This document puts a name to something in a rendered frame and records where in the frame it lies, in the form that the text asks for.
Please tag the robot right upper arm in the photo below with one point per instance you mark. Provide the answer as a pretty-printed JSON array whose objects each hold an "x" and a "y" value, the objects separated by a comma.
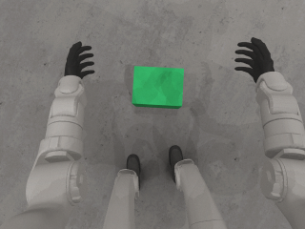
[{"x": 283, "y": 181}]

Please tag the robot left forearm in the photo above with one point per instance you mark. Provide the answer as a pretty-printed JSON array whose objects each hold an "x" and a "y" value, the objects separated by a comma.
[{"x": 63, "y": 139}]

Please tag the left robot hand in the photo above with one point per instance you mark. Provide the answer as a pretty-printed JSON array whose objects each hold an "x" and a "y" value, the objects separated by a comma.
[{"x": 73, "y": 65}]

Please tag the right robot hand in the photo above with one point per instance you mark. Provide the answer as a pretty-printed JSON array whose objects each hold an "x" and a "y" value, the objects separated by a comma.
[{"x": 261, "y": 61}]

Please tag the robot left shin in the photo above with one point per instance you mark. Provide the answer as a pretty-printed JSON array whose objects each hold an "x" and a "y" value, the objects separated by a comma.
[{"x": 125, "y": 171}]

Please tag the robot right shin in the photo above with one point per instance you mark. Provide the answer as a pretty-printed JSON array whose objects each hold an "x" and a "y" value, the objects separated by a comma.
[{"x": 184, "y": 161}]

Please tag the carton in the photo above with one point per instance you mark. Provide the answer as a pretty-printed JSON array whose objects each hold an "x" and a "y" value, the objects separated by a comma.
[{"x": 157, "y": 87}]

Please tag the robot shin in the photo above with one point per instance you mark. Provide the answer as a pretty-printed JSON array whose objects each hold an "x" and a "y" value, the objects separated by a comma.
[
  {"x": 125, "y": 171},
  {"x": 184, "y": 161}
]

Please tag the robot left upper arm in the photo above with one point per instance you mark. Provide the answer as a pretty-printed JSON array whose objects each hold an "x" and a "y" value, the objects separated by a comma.
[{"x": 53, "y": 191}]

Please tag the robot right forearm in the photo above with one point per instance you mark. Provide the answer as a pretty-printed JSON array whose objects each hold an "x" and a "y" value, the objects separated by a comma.
[{"x": 281, "y": 118}]

